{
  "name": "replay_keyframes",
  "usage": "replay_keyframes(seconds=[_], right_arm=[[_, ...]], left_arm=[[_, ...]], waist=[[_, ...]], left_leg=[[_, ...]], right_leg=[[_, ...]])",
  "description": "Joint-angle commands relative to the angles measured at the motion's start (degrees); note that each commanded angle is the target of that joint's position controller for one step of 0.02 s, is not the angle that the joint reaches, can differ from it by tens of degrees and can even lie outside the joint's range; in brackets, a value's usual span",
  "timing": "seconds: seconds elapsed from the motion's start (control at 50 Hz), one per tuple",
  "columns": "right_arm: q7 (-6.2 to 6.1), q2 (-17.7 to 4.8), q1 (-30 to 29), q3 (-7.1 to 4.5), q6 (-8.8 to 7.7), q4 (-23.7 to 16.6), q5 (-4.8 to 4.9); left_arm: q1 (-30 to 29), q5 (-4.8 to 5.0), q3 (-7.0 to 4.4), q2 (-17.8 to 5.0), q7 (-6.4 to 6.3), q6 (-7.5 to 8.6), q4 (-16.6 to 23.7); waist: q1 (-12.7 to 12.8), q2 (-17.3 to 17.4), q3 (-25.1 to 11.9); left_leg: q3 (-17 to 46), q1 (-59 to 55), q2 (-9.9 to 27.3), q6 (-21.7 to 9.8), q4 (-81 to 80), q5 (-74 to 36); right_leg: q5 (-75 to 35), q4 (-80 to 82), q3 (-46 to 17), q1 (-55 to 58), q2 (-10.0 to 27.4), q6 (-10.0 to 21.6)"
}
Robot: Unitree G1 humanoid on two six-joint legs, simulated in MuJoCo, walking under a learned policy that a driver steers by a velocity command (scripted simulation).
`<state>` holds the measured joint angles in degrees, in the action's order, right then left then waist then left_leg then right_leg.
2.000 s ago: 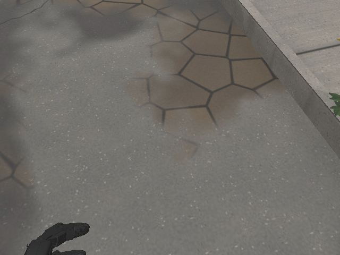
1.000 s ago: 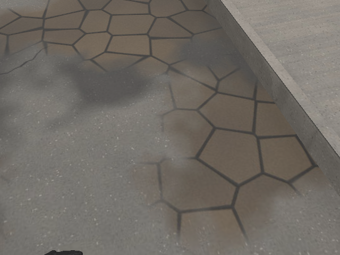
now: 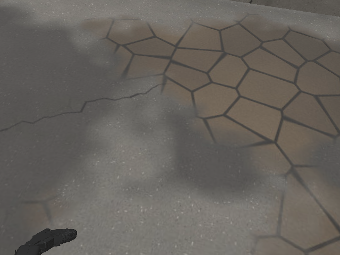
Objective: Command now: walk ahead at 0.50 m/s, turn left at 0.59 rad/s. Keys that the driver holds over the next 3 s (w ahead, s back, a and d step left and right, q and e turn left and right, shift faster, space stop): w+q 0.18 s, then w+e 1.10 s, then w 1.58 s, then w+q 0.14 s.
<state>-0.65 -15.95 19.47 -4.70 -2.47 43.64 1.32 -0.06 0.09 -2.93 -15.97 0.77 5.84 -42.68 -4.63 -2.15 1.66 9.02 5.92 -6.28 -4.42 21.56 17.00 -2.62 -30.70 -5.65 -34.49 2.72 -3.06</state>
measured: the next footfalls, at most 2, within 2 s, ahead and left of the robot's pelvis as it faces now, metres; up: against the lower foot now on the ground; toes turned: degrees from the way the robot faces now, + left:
right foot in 0.08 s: +0.24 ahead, -0.14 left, +0.00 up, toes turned +7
left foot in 0.56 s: +0.43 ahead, +0.15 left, +0.00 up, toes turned +3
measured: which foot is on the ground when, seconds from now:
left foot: down 0.00-0.10, up 0.12-0.54, down 0.56-1.00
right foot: up 0.00-0.06, down 0.08-0.56, up 0.58-1.00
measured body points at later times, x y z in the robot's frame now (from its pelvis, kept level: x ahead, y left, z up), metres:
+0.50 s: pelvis +0.27 -0.01 +0.00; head +0.30 +0.00 +0.45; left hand +0.21 +0.27 -0.13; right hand +0.54 -0.20 -0.07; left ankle +0.39 +0.15 -0.72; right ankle +0.20 -0.14 -0.74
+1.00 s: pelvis +0.52 +0.00 -0.01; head +0.55 -0.01 +0.44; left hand +0.78 +0.19 -0.09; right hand +0.48 -0.29 -0.14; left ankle +0.39 +0.15 -0.74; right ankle +0.65 -0.15 -0.72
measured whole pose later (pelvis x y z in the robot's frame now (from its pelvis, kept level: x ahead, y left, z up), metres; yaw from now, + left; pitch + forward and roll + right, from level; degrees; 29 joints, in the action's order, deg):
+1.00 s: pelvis +0.52 +0.00 -0.01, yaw -12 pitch +2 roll +3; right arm -0.6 -16.9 19.6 -5.1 -3.9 48.2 0.8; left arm 3.7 1.1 -3.0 -15.8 3.3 1.1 -38.9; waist -5.0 -2.1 1.7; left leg -14.5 -5.1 1.3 2.5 15.0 21.0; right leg 4.5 -37.9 1.3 -35.6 4.5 2.7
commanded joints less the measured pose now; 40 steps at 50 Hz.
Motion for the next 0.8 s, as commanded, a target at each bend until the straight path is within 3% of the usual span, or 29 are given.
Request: replay_keyframes(seconds=[0.02, 0.06, 0.08, 0.1, 0.12, 0.14, 0.16, 0.18, 0.2, 0.22, 0.26, 0.32, 0.36, 0.46, 0.5, 0.52, 0.54, 0.56, 0.58, 0.6, 0.62, 0.64, 0.66, 0.72, 0.8], right_arm=[[-0.63, -8.7, 1.4, -2.32, -0.1, -2.6, 0.12], [-0.77, -8.2, 0.0, -2.16, 0.25, -3.1, -0.08], [-0.6, -6.1, -0.5, -1.37, 0.15, -3.8, -0.35], [-0.47, -3.0, 0.2, -0.12, 0.01, -5.1, -1.4], [-0.36, -0.8, 8.6, 0.58, -0.51, -6.7, 0.77], [-0.59, -7.2, 7.5, -0.45, -0.41, -4.8, 1.26], [-0.51, -9.9, 1.1, -1.23, -0.1, -5.6, 0.77], [-0.59, -9.3, -1.7, -1.27, 0.16, -6.2, 0.19], [-0.44, -8.0, -3.7, -1.16, 0.0, -6.7, -0.58], [-0.11, -6.2, -3.2, -0.93, -0.08, -6.9, -0.35], [0.21, -3.9, -2.7, -0.34, -0.16, -7.0, -0.18], [0.49, -2.5, -8.0, 0.66, -0.99, -8.9, -1.42], [0.97, -1.6, -12.0, 1.32, -1.8, -9.6, -1.29], [1.95, -3.5, -18.7, 1.04, -2.89, -11.1, -0.23], [2.04, -5.1, -16.9, 0.33, -3.37, -10.8, -0.1], [1.79, -6.2, -13.4, -0.36, -3.44, -9.6, -0.28], [1.2, -8.4, -7.2, -1.52, -3.47, -8.1, -0.81], [0.43, -12.7, 2.3, -2.69, -3.34, -7.2, -2.04], [0.65, -16.1, 5.0, -3.31, -2.46, -6.1, -2.53], [0.9, -11.2, 4.1, -2.22, -2.46, -5.9, -2.01], [0.97, -8.3, 1.2, -1.21, -2.66, -5.9, -1.37], [1.17, -6.3, -2.3, -0.5, -2.81, -5.9, -1.49], [1.38, -4.6, -5.0, -0.03, -2.94, -5.7, -1.64], [1.23, -4.2, -7.7, -0.33, -3.87, -4.4, -1.98], [0.45, -6.5, -6.7, -1.32, -4.1, -2.3, -2.08]], left_arm=[[-3.9, 0.43, -1.76, -6.6, 0.53, 1.55, 4.9], [1.7, 0.37, -2.57, -7.9, 0.48, 2.24, 3.5], [7.8, -0.36, -3.44, -9.8, 0.18, 2.57, 2.3], [17.0, -1.04, -4.25, -13.1, -0.3, 2.53, 1.4], [20.7, -1.27, -5.11, -16.4, 0.14, 1.63, -0.8], [18.5, 0.06, -3.74, -10.4, 0.38, 1.37, 0.7], [16.0, 0.19, -2.89, -7.2, 0.07, 0.92, 1.3], [13.2, -0.43, -2.44, -6.5, -0.01, 0.52, 1.6], [12.5, -0.81, -2.04, -5.5, 0.12, 0.35, 0.7], [12.6, -1.29, -1.69, -5.0, 0.21, 0.51, 0.0], [13.1, -0.54, -1.59, -4.8, 0.52, 0.83, -1.3], [13.7, 0.71, -2.28, -7.6, 0.35, 0.62, -2.0], [14.7, 1.05, -2.7, -9.0, 0.05, 0.02, -2.4], [20.2, 1.94, -3.03, -10.4, -0.31, -1.33, -4.3], [20.0, 2.1, -3.12, -10.8, -0.65, -1.89, -4.6], [19.9, 1.95, -2.9, -10.2, -0.77, -2.04, -4.6], [19.9, 1.46, -2.22, -8.3, -0.76, -1.94, -4.4], [19.2, 0.05, -0.68, -4.0, -0.68, -1.69, -2.6], [25.1, 1.18, 0.41, -0.5, -0.85, -0.78, -0.8], [23.6, 2.39, -1.03, -6.3, -0.99, -0.71, -1.8], [19.9, 2.55, -1.81, -8.5, -0.93, -0.87, -1.0], [18.5, 2.13, -1.92, -7.9, -1.05, -1.26, -1.1], [17.6, 1.59, -2.08, -7.3, -1.0, -1.72, -0.9], [16.9, 1.69, -1.81, -4.2, -0.5, -3.41, 0.1], [12.5, 1.2, -1.36, -2.8, 0.19, -4.05, 2.4]], waist=[[1.3, 8.3, -1.6], [4.6, 9.9, -3.1], [7.7, 8.9, -7.7], [10.9, 2.0, -16.1], [6.4, -19.5, -21.6], [7.9, -11.5, -16.5], [9.4, -5.9, -9.5], [8.3, -1.8, -5.8], [7.7, -1.2, -3.0], [6.3, -2.7, -2.3], [5.0, -3.7, -2.0], [5.4, -2.3, -1.0], [6.6, -2.0, -0.9], [8.4, -3.2, -0.7], [6.1, -3.9, -1.3], [4.0, -3.6, -2.9], [0.9, -2.6, -6.5], [-3.1, 4.7, -14.7], [-0.4, 20.6, -20.5], [-1.4, 14.9, -16.2], [-1.0, 12.0, -9.6], [0.7, 9.5, -6.7], [2.0, 9.5, -3.9], [4.6, 8.8, -1.2], [4.4, 5.9, 0.0]], left_leg=[[12.8, 2.3, 13.9, -6.8, -1.1, -11.7], [14.2, 1.7, 13.2, -5.4, 3.9, -15.0], [12.1, 4.0, 10.2, -3.6, 11.9, -17.2], [6.6, 11.9, 6.1, -1.2, 28.3, -7.0], [1.0, 32.1, 0.0, 2.0, 45.4, 18.1], [2.7, 38.5, 4.9, 2.7, 52.4, 15.8], [1.0, 40.0, 6.7, 3.0, 53.6, 10.3], [-0.7, 37.8, 8.7, 3.3, 52.5, 6.2], [-0.6, 36.3, 9.8, 3.3, 49.5, 3.7], [-0.7, 33.3, 10.8, 3.0, 47.5, 2.5], [-2.6, 31.4, 11.2, 3.1, 42.7, 2.8], [-5.4, 32.0, 12.3, 4.3, 30.9, -1.8], [-6.6, 28.6, 11.3, 5.0, 21.8, -8.0], [-7.2, 21.0, 7.9, 5.6, 10.0, -14.3], [-6.9, 15.3, 7.6, 4.3, 6.0, -14.0], [-7.5, 9.0, 7.2, 3.3, 4.3, -13.7], [-6.4, -0.9, 8.8, 1.6, 4.0, -12.8], [4.6, -15.4, 20.3, -2.1, 4.9, -11.8], [26.7, -26.5, 31.7, -9.7, -1.1, -0.1], [29.4, -22.6, 30.0, -9.9, -4.2, 9.3], [21.1, -17.0, 28.0, -8.0, -5.0, 8.1], [14.9, -11.3, 25.3, -6.7, -6.4, 2.8], [10.1, -6.7, 23.5, -6.4, -8.1, -2.1], [0.7, 0.2, 21.9, -6.1, -12.2, -12.6], [-7.7, -0.2, 21.8, -6.4, -13.8, -19.3]], right_leg=[[2.2, 3.0, 0.9, 7.7, -2.3, 1.3], [5.4, 5.5, 2.1, 14.7, -2.8, 3.5], [5.5, 5.5, 0.8, 25.0, -0.3, 5.6], [8.8, 4.4, -9.3, 40.3, 9.9, 9.0], [23.4, 11.1, -37.2, 55.7, 21.3, 17.9], [35.1, 13.5, -38.6, 52.7, 20.9, 16.5], [32.7, 14.1, -28.8, 45.7, 18.5, 13.9], [24.8, 14.9, -21.7, 38.7, 16.2, 12.8], [19.0, 16.1, -17.5, 33.3, 13.7, 13.1], [15.5, 17.4, -14.2, 29.6, 12.0, 13.2], [11.3, 19.5, -10.9, 27.3, 10.4, 14.9], [4.1, 21.5, -8.1, 26.7, 10.3, 16.9], [2.2, 21.5, -5.0, 25.5, 8.6, 16.0], [3.7, 18.4, -5.7, 26.2, 9.2, 14.1], [5.7, 15.4, -7.4, 26.2, 9.9, 12.4], [4.0, 12.1, -6.7, 24.8, 8.7, 11.2], [2.1, 4.1, -4.5, 21.7, 5.5, 9.3], [14.0, -13.7, -0.7, 12.3, 1.1, 6.6], [36.4, -30.5, 3.0, -4.7, -4.2, 4.4], [35.4, -38.7, -1.0, -10.4, -1.5, 4.1], [30.3, -40.3, -1.0, -12.5, 0.5, 4.5], [25.9, -39.6, -0.3, -10.6, 2.2, 4.1], [22.9, -37.5, -0.3, -9.3, 3.4, 3.7], [18.0, -34.6, 0.0, -5.3, 5.1, 2.8], [9.1, -25.0, 0.3, -6.9, 5.1, 1.8]])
